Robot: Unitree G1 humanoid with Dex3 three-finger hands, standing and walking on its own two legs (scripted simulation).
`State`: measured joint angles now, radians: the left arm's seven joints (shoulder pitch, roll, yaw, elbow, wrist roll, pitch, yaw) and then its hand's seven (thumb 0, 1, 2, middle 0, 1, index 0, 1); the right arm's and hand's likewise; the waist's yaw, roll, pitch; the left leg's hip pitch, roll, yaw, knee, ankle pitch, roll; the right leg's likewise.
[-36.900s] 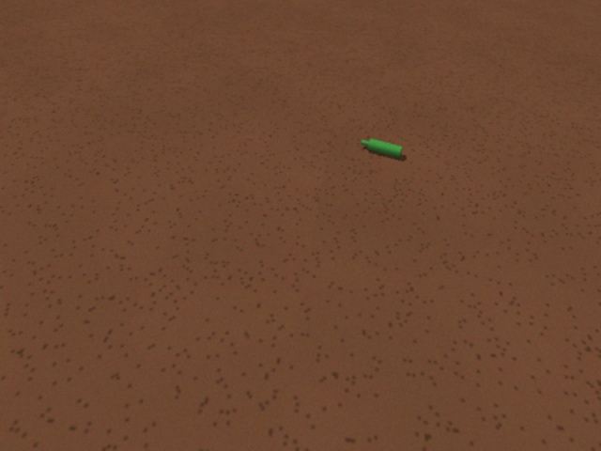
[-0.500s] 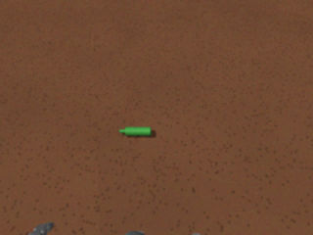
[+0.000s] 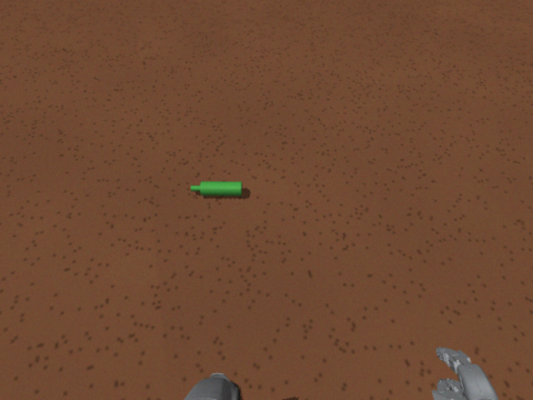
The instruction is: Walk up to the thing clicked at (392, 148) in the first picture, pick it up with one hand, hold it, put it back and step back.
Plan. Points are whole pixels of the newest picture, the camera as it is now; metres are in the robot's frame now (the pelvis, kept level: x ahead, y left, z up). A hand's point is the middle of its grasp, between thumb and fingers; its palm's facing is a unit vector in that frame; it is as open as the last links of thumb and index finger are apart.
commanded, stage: step back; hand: left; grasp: from above
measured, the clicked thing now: (216, 188) +1.02 +0.28 -0.72
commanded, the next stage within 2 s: stand in 1.16 s
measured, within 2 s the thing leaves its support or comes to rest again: neither
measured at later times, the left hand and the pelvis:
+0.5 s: hand out of the picture -0.01 +0.29 -0.13, palm faces +0.08 -0.93 -0.35, open 7.3 cm; pelvis -0.06 +0.01 +0.02, yaw +5 degrees
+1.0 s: hand out of the picture +0.09 +0.25 -0.13, palm faces +0.11 -0.93 -0.35, open 7.3 cm; pelvis +0.00 -0.01 +0.01, yaw +5 degrees
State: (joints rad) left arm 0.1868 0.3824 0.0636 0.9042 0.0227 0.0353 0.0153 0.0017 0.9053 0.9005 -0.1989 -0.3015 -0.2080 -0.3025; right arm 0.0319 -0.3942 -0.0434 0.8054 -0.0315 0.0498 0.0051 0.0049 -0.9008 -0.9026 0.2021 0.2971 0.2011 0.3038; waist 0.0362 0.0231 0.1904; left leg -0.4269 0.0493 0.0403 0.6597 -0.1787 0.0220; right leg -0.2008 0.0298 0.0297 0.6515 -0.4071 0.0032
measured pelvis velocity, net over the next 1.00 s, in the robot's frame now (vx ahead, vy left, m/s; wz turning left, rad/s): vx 0.00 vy -0.01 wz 0.09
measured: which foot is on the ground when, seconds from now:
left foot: down 0.00-0.04, up 0.06-0.28, down 0.30-1.00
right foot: down 0.00-0.34, up 0.36-0.66, down 0.68-1.00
